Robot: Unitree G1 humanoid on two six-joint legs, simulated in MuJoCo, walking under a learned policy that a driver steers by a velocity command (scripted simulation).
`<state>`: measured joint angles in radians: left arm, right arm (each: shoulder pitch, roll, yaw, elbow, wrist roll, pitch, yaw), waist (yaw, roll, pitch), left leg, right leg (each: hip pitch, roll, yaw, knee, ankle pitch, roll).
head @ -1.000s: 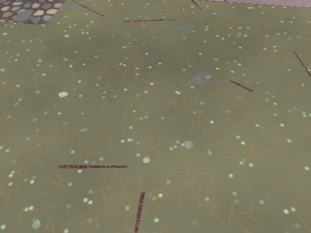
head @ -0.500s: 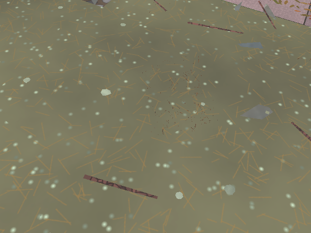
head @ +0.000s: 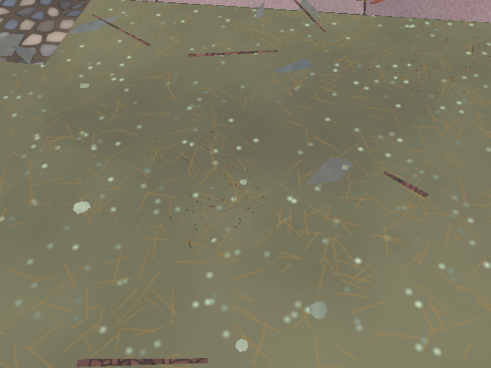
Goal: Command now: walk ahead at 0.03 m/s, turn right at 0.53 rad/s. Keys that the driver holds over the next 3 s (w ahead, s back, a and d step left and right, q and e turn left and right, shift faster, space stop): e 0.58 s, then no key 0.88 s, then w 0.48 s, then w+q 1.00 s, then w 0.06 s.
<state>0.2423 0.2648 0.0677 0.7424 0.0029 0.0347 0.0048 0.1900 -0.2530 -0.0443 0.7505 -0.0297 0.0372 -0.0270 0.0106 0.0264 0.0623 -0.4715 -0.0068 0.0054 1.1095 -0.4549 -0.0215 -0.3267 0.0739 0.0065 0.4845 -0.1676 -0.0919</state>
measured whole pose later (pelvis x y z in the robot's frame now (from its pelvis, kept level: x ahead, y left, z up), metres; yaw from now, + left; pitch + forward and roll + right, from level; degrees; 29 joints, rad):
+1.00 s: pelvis -0.03 +0.02 +0.01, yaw -27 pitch -1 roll +1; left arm 0.16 0.21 0.00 0.76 0.02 0.01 0.01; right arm 0.27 -0.27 -0.04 0.81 -0.01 0.07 -0.01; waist -0.02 0.04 0.05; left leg -0.31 0.03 0.00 0.74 -0.41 -0.02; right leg -0.16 0.06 0.03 0.40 -0.22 -0.06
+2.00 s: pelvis +0.08 -0.05 +0.01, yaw -27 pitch +1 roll +0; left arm 0.50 0.16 0.01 1.12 0.02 -0.10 0.01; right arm 0.14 -0.23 -0.05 0.98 -0.03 -0.03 0.04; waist 0.03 0.03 0.00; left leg -0.61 0.06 0.04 0.97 -0.17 0.05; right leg 0.05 0.06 -0.04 0.19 -0.26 -0.08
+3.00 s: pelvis +0.62 -0.21 +0.01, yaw +6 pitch +1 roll -1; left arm 0.29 0.25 0.05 0.85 0.02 -0.10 0.00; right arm 0.22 -0.30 -0.08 0.81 -0.04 -0.01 0.04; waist 0.01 0.05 0.04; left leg -0.59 0.03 -0.04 1.12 -0.27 0.06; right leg -0.17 0.02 -0.13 0.34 -0.19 -0.04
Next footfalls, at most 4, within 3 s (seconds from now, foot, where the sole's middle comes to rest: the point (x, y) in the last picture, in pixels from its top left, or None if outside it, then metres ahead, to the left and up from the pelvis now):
0.32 left None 0.07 0.13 -0.77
0.76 right None -0.03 -0.07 -0.77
1.10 left None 0.06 0.12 -0.77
2.22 left None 0.37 -0.10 -0.77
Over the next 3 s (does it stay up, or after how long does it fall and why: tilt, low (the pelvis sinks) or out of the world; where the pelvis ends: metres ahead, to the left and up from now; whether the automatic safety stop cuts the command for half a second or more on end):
stays up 0.62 -0.21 0.01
